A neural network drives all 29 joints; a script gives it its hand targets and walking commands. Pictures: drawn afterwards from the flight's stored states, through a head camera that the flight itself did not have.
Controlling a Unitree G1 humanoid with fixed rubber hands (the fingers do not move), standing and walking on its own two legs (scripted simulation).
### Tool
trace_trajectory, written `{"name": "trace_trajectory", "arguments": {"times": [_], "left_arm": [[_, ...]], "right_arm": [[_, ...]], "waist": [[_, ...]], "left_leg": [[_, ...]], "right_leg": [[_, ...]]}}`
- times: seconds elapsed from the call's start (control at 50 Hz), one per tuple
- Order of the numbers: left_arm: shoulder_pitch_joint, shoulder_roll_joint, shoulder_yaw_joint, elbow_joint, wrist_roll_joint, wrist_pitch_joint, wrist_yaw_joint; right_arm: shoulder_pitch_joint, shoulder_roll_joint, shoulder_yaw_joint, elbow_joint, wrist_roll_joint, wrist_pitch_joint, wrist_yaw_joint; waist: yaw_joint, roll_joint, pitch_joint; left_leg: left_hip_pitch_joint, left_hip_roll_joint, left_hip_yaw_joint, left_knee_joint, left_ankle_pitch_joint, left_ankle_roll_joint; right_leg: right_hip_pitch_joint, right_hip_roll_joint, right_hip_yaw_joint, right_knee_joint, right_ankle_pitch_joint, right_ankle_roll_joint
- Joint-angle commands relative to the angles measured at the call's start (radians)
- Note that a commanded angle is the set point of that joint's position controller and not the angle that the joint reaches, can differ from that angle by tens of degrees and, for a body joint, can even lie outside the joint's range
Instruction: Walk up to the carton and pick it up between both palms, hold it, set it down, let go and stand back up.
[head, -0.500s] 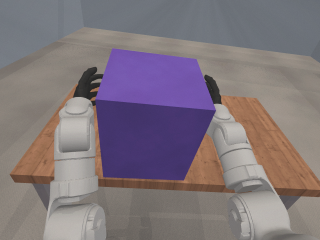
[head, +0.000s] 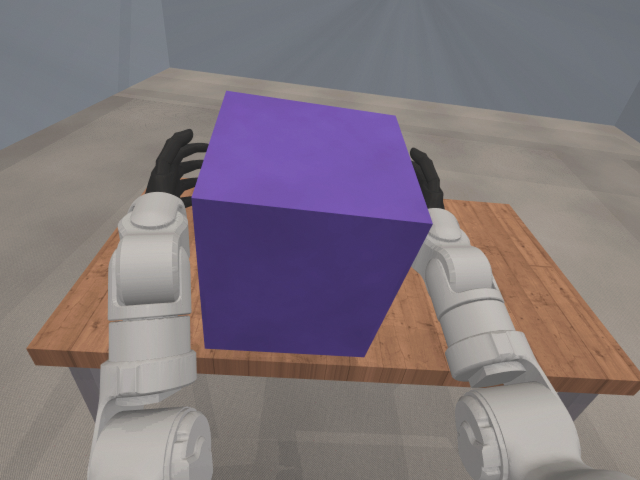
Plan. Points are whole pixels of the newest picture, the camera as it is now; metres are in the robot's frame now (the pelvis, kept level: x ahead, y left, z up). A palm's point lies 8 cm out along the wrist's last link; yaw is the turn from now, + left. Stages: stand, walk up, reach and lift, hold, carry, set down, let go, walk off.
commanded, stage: hold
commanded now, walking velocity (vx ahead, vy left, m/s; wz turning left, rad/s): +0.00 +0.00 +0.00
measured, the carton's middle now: (299, 232) +0.37 +0.01 +0.19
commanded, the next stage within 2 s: none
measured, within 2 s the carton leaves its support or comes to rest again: neither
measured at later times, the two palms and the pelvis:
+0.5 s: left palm (177, 200) +0.37 +0.16 +0.24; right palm (422, 211) +0.38 -0.15 +0.22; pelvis +0.01 +0.00 +0.00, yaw +0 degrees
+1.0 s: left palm (168, 198) +0.35 +0.16 +0.25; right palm (425, 211) +0.37 -0.14 +0.23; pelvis +0.00 +0.00 +0.00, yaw +0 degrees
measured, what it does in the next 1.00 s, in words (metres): stands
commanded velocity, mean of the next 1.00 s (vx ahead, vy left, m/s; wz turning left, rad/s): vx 0.00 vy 0.00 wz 0.00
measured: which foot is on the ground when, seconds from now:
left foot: down 0.00-1.00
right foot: down 0.00-1.00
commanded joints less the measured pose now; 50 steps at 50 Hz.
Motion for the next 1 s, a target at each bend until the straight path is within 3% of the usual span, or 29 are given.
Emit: {"name": "trace_trajectory", "arguments": {"times": [0.0,0.16,0.22,0.3,0.34,0.44,0.5,0.66,0.72,0.82,0.88,0.98], "left_arm": [[-0.591,-0.478,-0.306,0.067,-0.081,-0.044,-0.119],[-0.696,-0.584,-0.477,-0.093,-0.215,-0.105,-0.074],[-0.607,-0.547,-0.446,-0.065,-0.181,-0.081,-0.077],[-0.484,-0.464,-0.342,-0.012,-0.088,-0.022,-0.122],[-0.464,-0.456,-0.331,-0.03,-0.079,-0.009,-0.14],[-0.564,-0.537,-0.459,-0.183,-0.177,-0.046,-0.128],[-0.564,-0.551,-0.492,-0.206,-0.199,-0.058,-0.107],[-0.463,-0.455,-0.322,-0.039,-0.065,0.005,-0.157],[-0.561,-0.495,-0.366,-0.075,-0.106,-0.025,-0.153],[-0.704,-0.587,-0.476,-0.11,-0.204,-0.092,-0.091],[-0.659,-0.556,-0.433,-0.037,-0.171,-0.084,-0.08],[-0.575,-0.479,-0.31,0.062,-0.083,-0.042,-0.114]], "right_arm": [[-0.825,0.461,0.215,-0.228,0.04,-0.051,0.157],[-0.917,0.557,0.339,-0.415,0.12,-0.098,0.136],[-0.845,0.528,0.348,-0.388,0.121,-0.074,0.118],[-0.732,0.459,0.306,-0.269,0.097,-0.022,0.107],[-0.722,0.451,0.307,-0.275,0.104,-0.012,0.103],[-0.808,0.51,0.399,-0.477,0.175,-0.043,0.091],[-0.813,0.519,0.432,-0.527,0.189,-0.048,0.084],[-0.732,0.437,0.298,-0.29,0.098,0.004,0.111],[-0.804,0.475,0.301,-0.342,0.103,-0.026,0.125],[-0.934,0.543,0.336,-0.43,0.119,-0.084,0.142],[-0.897,0.527,0.306,-0.362,0.088,-0.079,0.147],[-0.818,0.465,0.229,-0.233,0.048,-0.048,0.153]], "waist": [[-0.041,0.068,-0.24],[-0.049,0.101,-0.49],[-0.051,0.087,-0.449],[-0.056,0.068,-0.291],[-0.06,0.067,-0.273],[-0.065,0.098,-0.474],[-0.06,0.11,-0.526],[-0.051,0.07,-0.232],[-0.051,0.078,-0.286],[-0.041,0.11,-0.453],[-0.037,0.094,-0.396],[-0.038,0.069,-0.245]], "left_leg": [[0.15,-0.004,0.03,-0.131,-0.147,0.048],[0.263,-0.008,0.005,-0.049,0.08,0.007],[0.281,-0.014,0.004,-0.039,0.115,0.011],[0.24,-0.02,0.019,-0.077,0.046,0.027],[0.236,-0.022,0.021,-0.082,0.054,0.025],[0.301,-0.024,0.005,-0.019,0.238,-0.008],[0.338,-0.023,-0.006,0.006,0.301,-0.02],[0.211,-0.017,0.025,-0.101,0.0,0.029],[0.19,-0.012,0.026,-0.101,-0.013,0.025],[0.236,-0.002,0.005,-0.067,0.031,0.006],[0.22,0.0,0.008,-0.082,-0.031,0.02],[0.162,-0.005,0.029,-0.123,-0.125,0.047]], "right_leg": [[-0.129,-0.034,-0.058,-0.145,-0.109,0.071],[-0.112,-0.03,-0.056,-0.107,0.151,0.088],[-0.095,-0.032,-0.05,-0.11,0.217,0.096],[-0.062,-0.038,-0.051,-0.124,0.189,0.101],[-0.042,-0.036,-0.054,-0.122,0.207,0.102],[-0.003,-0.019,-0.061,-0.082,0.39,0.108],[-0.012,-0.016,-0.061,-0.071,0.448,0.112],[-0.059,-0.033,-0.053,-0.131,0.12,0.089],[-0.07,-0.029,-0.058,-0.124,0.075,0.082],[-0.125,-0.024,-0.061,-0.108,0.079,0.079],[-0.145,-0.033,-0.055,-0.121,0.024,0.078],[-0.129,-0.035,-0.056,-0.143,-0.085,0.072]]}}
